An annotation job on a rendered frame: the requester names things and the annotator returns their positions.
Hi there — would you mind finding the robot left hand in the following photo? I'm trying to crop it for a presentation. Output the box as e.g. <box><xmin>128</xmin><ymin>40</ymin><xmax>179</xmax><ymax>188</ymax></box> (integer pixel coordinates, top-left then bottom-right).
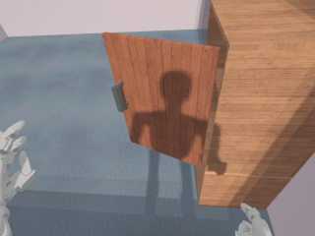
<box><xmin>0</xmin><ymin>120</ymin><xmax>35</xmax><ymax>207</ymax></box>

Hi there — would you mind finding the robot left forearm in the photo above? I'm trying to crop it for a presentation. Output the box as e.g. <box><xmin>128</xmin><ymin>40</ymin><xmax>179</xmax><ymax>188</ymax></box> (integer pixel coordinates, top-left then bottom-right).
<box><xmin>0</xmin><ymin>206</ymin><xmax>12</xmax><ymax>236</ymax></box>

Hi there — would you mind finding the cupboard door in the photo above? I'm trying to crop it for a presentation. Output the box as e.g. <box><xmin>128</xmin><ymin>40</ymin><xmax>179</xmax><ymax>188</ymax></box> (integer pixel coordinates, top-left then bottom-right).
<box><xmin>101</xmin><ymin>31</ymin><xmax>221</xmax><ymax>167</ymax></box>

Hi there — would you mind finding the handle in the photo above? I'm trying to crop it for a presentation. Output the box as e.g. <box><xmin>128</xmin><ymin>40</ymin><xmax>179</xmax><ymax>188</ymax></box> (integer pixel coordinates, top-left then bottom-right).
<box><xmin>111</xmin><ymin>81</ymin><xmax>129</xmax><ymax>113</ymax></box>

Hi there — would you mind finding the robot right hand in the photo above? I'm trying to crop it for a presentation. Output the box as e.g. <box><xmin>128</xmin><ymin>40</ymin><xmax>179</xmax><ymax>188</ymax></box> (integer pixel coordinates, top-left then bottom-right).
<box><xmin>235</xmin><ymin>203</ymin><xmax>273</xmax><ymax>236</ymax></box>

